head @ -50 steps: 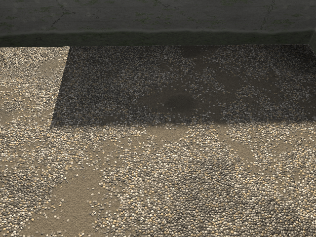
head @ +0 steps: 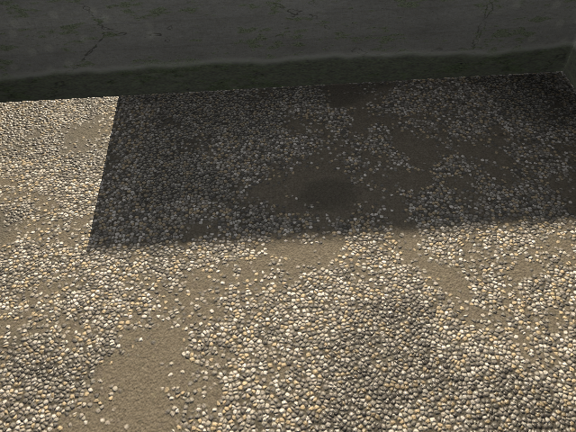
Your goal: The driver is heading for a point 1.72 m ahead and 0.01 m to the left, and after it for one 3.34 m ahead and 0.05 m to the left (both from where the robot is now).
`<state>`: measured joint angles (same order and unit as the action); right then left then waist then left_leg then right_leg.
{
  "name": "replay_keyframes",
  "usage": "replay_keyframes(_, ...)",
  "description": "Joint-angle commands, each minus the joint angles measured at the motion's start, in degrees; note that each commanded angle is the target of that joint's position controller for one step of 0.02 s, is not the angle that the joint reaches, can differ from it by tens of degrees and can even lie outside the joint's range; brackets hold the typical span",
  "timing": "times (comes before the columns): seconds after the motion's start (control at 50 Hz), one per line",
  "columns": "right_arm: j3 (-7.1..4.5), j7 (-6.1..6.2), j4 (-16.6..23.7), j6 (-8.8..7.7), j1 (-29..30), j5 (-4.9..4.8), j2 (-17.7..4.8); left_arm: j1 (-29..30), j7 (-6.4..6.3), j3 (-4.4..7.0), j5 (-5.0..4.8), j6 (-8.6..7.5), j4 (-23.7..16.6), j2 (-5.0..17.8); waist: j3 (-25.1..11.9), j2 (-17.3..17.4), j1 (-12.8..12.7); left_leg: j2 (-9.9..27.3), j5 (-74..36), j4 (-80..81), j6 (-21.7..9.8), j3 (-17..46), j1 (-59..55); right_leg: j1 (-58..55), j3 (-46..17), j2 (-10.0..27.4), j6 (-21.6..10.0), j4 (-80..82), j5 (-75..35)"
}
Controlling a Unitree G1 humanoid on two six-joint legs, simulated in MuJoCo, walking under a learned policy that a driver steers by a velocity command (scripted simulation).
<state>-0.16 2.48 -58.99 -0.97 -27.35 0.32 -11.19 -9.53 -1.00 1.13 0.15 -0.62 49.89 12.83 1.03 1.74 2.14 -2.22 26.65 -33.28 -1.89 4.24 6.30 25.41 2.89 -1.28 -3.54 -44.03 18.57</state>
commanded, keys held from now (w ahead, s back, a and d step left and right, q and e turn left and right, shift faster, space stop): w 1.00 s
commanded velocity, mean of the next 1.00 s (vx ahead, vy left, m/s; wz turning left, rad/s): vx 0.49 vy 0.00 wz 0.00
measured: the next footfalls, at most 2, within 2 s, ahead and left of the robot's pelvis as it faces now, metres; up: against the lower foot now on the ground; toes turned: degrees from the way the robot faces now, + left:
right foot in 0.04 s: +0.10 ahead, -0.10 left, +0.00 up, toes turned -1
left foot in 0.36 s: +0.11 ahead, +0.10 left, +0.00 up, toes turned -1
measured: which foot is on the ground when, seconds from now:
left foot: down 0.00-0.04, up 0.06-0.34, down 0.36-1.00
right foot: up 0.00-0.02, down 0.04-1.00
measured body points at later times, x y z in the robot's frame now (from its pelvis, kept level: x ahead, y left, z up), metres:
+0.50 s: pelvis +0.03 +0.00 +0.01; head +0.02 +0.02 +0.46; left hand +0.18 +0.22 -0.11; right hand +0.21 -0.19 -0.09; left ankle +0.07 +0.10 -0.72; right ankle +0.06 -0.10 -0.72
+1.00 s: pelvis +0.09 +0.00 +0.01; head +0.08 +0.00 +0.46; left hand +0.26 +0.20 -0.08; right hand +0.28 -0.21 -0.08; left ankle +0.07 +0.10 -0.72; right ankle +0.06 -0.10 -0.72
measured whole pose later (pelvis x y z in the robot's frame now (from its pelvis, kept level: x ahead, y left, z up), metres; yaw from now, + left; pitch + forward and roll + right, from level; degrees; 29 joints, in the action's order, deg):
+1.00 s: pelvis +0.09 +0.00 +0.01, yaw +1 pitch -3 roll +0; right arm 3.3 -0.2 -36.1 3.4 -6.7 1.4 -9.9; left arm -8.9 0.3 -3.5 1.2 2.7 35.1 9.4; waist 1.2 -0.4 0.1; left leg -3.1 19.8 -33.5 -2.0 1.2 10.9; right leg 10.4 1.9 -1.5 -2.4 -34.0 20.9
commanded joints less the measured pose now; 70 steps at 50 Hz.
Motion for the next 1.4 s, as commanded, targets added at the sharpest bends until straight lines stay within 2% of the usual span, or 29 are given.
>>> replay_keyframes(0.02, -1.69, 0.04, 4.1, -0.84, 4.4, -1.48, -8.3, -20.0, -0.34, 1.52, 0.62, 0.34, 3.2, 3.8, -2.8, 0.5, -11.4, 5.3, -42.8, -10.4, -4.9, 2.9, 17.7, -28.7, -0.7, -1.2, -2.1, 13.3, -10.2)
replay_keyframes(0.04, -0.82, -0.11, 6.2, -0.73, 4.2, -2.47, -4.9, -25.3, 0.29, 2.56, 1.64, -0.22, 2.2, 9.6, -9.3, -10.6, -12.8, 0.5, -18.9, -29.1, -2.2, -1.4, 23.2, -34.9, -20.2, 14.7, -5.9, 20.1, -8.6)
replay_keyframes(0.06, -1.50, -0.09, 7.5, 0.04, 3.7, -2.00, -5.0, -23.4, 0.73, 3.39, -0.08, 0.67, 2.4, 12.4, -7.0, -15.7, -10.4, -4.8, 2.8, -39.6, -2.1, -0.3, 30.3, -28.5, -36.1, 23.0, -11.6, 27.6, -6.6)
replay_keyframes(0.08, -1.94, -0.12, 9.0, 0.79, 7.1, -0.60, -6.9, -16.4, 0.90, 2.99, -0.97, 1.14, 0.8, 10.3, -0.3, -12.2, -8.2, -1.8, 0.0, -43.0, -2.1, 2.1, 33.8, -20.3, -36.1, 23.2, -13.2, 28.4, 2.6)
replay_keyframes(0.1, -1.50, -0.45, 9.7, 1.20, 9.3, -0.04, -5.7, -10.7, 1.24, 2.07, -0.39, 0.83, -1.1, 6.8, 2.2, -7.8, -6.2, 0.1, -3.3, -43.0, -1.4, 2.0, 32.6, -14.0, -30.5, 21.2, -12.5, 29.0, 3.6)
replay_keyframes(0.12, -0.93, -0.63, 10.3, 1.83, 9.8, -0.45, -3.3, -6.9, 1.26, 1.30, -0.03, 0.03, -2.4, 5.0, 3.0, -7.2, -3.9, 1.3, -4.8, -40.5, -0.1, 2.1, 28.7, -8.0, -24.1, 18.4, -10.5, 29.2, 0.2)
replay_keyframes(0.14, -0.85, 0.08, 11.8, 2.72, 12.0, -0.73, -3.0, 0.4, 0.31, 0.26, -0.06, -1.31, -5.6, 3.6, 4.8, -6.2, -0.8, 1.5, -9.0, -31.4, 1.7, 2.7, 19.6, 1.6, -14.1, 15.4, -8.7, 29.9, -19.2)
replay_keyframes(0.16, -0.84, 0.95, 13.1, 2.83, 11.3, -0.34, -3.7, 1.7, 0.52, -0.30, 0.70, -2.43, -6.4, 3.7, 2.9, -9.5, -0.2, -0.4, -9.4, -27.0, 2.6, 1.4, 13.9, 3.3, -9.1, 12.7, -8.0, 28.3, -36.4)
replay_keyframes(0.18, -0.86, 1.12, 13.3, 3.51, 10.3, 1.25, -3.9, 0.2, 0.97, -0.61, 1.49, -2.98, -6.1, 4.2, 0.4, -9.2, 0.7, -0.9, -9.5, -24.2, 2.9, 0.9, 12.0, 0.4, -7.8, 12.8, -8.5, 26.4, -47.3)
replay_keyframes(0.2, -0.53, 0.96, 13.7, 4.09, 9.6, 2.19, -3.4, -0.6, 1.16, -0.83, 1.30, -3.03, -6.2, 4.5, -1.9, -7.9, 1.4, -0.3, -10.0, -19.3, 3.2, 0.5, 11.4, -3.1, -6.5, 12.6, -8.2, 24.8, -51.0)
replay_keyframes(0.26, 0.90, -0.54, 15.5, 5.06, 13.0, 3.11, -1.8, -2.1, 1.08, -1.70, 0.79, -1.05, -7.1, 4.3, -6.6, -7.4, -0.6, -0.3, -10.9, -9.6, 3.4, -2.7, 8.0, -8.9, -7.5, 11.2, -7.0, 23.8, -39.2)
replay_keyframes(0.3, 1.64, -1.22, 17.9, 5.24, 16.8, 2.70, -1.3, -0.4, 1.03, -1.63, 0.57, 0.42, -8.6, 4.7, -5.1, -7.6, -0.9, 0.8, -12.5, -3.7, 2.7, -3.2, 6.5, -7.3, -9.8, 11.3, -6.4, 25.5, -19.4)
replay_keyframes(0.34, 2.40, -1.52, 18.7, 5.27, 17.5, 3.57, -0.6, 1.0, 0.87, -1.89, 0.13, 1.75, -9.9, 4.3, -4.0, -5.2, -0.5, 0.7, -12.2, 2.5, 1.3, -4.3, 0.9, -3.6, -11.8, 10.1, -4.2, 24.7, -4.5)
replay_keyframes(0.36, 2.74, -1.56, 18.7, 5.20, 15.9, 4.14, -0.4, 1.3, 0.79, -2.08, 0.00, 2.27, -10.4, 3.8, -4.4, -3.3, 0.1, 1.7, -12.9, 2.8, 0.3, -3.3, -2.2, -1.8, -12.0, 8.9, -3.0, 22.3, -2.0)
replay_keyframes(0.38, 2.05, -1.56, 18.9, 4.91, 17.5, 2.63, -3.2, -0.3, 1.10, -2.94, 0.10, 2.59, -11.6, 1.0, -4.5, 3.5, -2.0, 3.9, -11.7, 4.4, -1.4, 0.8, -2.7, 0.6, -7.8, 4.3, -0.6, 20.5, 2.9)
replay_keyframes(0.4, 1.34, -1.80, 19.6, 4.73, 18.5, 0.96, -5.5, 1.5, 1.15, -3.40, 0.69, 2.80, -12.5, 0.2, -2.4, 9.0, -0.4, 7.4, -3.1, 11.8, -3.2, 7.8, 3.6, -0.9, -2.0, 1.1, 1.9, 15.1, 3.3)
replay_keyframes(0.42, 1.28, -1.97, 20.7, 4.39, 20.2, 0.42, -6.6, 3.4, 1.09, -3.28, 1.21, 2.87, -13.7, 1.1, 0.6, 11.0, -0.4, 10.3, 0.3, 16.4, -4.6, 13.0, 7.2, -0.9, -1.4, 0.3, 2.8, 12.4, 1.0)
replay_keyframes(0.46, 1.76, -1.95, 22.6, 3.96, 24.3, 0.44, -5.8, 3.2, 1.20, -3.36, 1.68, 2.56, -14.3, 1.2, 1.3, 8.7, -2.1, 10.2, -1.0, 17.7, -4.8, 13.6, 10.8, -5.3, -2.2, 0.8, 3.1, 13.3, -2.0)
replay_keyframes(0.5, 2.13, -1.95, 23.7, 3.86, 25.6, 0.42, -4.6, 2.0, 1.45, -3.54, 2.01, 1.97, -14.4, 0.5, -0.9, 5.6, -3.1, 7.9, -2.3, 16.7, -3.5, 11.0, 11.7, -10.8, -2.3, 1.1, 2.5, 14.5, -1.7)
replay_keyframes(0.58, 2.35, -2.50, 25.4, 3.98, 25.8, 0.39, -3.5, 3.4, 1.60, -3.74, 1.71, 1.72, -15.6, -0.3, -2.4, -0.1, -3.1, 5.2, -3.5, 14.2, -1.9, 7.2, 11.2, -14.5, -3.2, 2.1, 1.9, 15.6, -1.1)
replay_keyframes(0.68, 2.64, -2.98, 26.9, 3.87, 25.3, 0.82, -2.5, 4.9, 1.45, -3.62, 1.29, 1.92, -17.3, 0.3, -1.8, -4.5, -2.3, 2.6, -8.5, 9.5, -0.7, 2.9, 9.4, -13.6, -5.4, 3.3, 1.4, 17.4, -0.6)
replay_keyframes(0.92, 2.57, -2.68, 27.9, 3.38, 25.1, 1.09, -2.4, 4.5, 1.22, -3.36, 1.11, 2.38, -19.8, 1.1, -2.3, -1.7, -2.2, 2.0, -16.4, 5.1, -0.6, 1.1, 6.0, -14.9, -6.2, 3.6, 0.8, 15.8, -8.9)
replay_keyframes(1.28, 1.81, -1.83, 27.6, 4.25, 24.9, 0.62, -2.5, 4.7, 0.57, -2.95, 0.81, 2.71, -19.3, 1.2, -5.6, -2.8, -2.3, 1.9, -31.1, 0.7, -0.7, 0.3, 1.3, -19.2, -5.1, 3.5, 0.5, 12.5, -27.6)
replay_keyframes(1.3, 1.26, -1.60, 27.4, 4.77, 25.4, 0.77, -4.8, 6.8, 0.87, -2.61, 1.58, 3.19, -20.4, 1.3, -4.3, -1.7, -3.4, 3.0, -44.1, -1.4, -1.2, 1.1, 0.4, -16.2, -2.8, 3.7, 0.2, 9.3, -33.6)
replay_keyframes(1.32, 0.35, -1.96, 27.1, 4.70, 23.5, 1.20, -6.4, 3.4, 0.10, -1.71, 1.18, 3.83, -19.1, 3.7, -8.9, -0.5, -2.4, 4.1, -55.8, -3.1, -1.6, -2.0, -1.4, -18.0, -2.7, 4.3, 0.7, 8.1, -42.6)
replay_keyframes(1.34, 0.28, -1.96, 27.0, 4.66, 23.1, 1.08, -5.9, 2.4, 0.20, -1.85, 1.70, 3.90, -18.1, 3.9, -10.8, -1.8, -2.6, 4.1, -54.5, -3.5, -1.3, -2.8, -0.6, -19.1, -1.8, 4.1, 0.9, 7.4, -43.2)
replay_keyframes(1.36, 0.49, -2.07, 27.3, 4.73, 24.3, 0.96, -4.9, 3.5, 0.28, -1.99, 1.62, 3.97, -18.2, 3.0, -10.4, -2.1, -2.7, 3.9, -52.7, -3.1, -1.0, -3.2, 0.5, -19.0, -1.7, 4.4, 1.0, 7.6, -43.2)
replay_keyframes(1.38, 0.78, -2.17, 27.3, 4.77, 25.2, 0.95, -4.0, 5.6, 0.08, -1.89, 0.85, 4.23, -19.0, 2.0, -9.6, -1.2, -2.5, 3.7, -53.1, -2.4, -1.0, -3.2, 0.4, -18.0, -1.8, 4.5, 1.3, 7.9, -41.8)
replay_keyframes(1.4, 0.96, -2.66, 28.1, 4.65, 27.7, 0.63, -3.7, 8.2, 0.65, -2.45, 0.79, 4.55, -20.3, 1.1, -8.0, -1.0, -3.0, 3.9, -52.7, -1.5, -0.6, -2.2, 0.3, -15.6, -1.5, 4.4, 1.6, 9.2, -37.2)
